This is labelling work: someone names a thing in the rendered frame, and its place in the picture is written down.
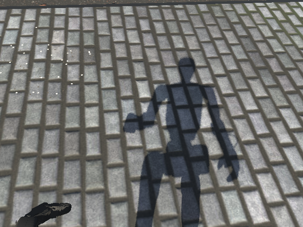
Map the left robot hand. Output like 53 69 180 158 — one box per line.
14 202 72 227

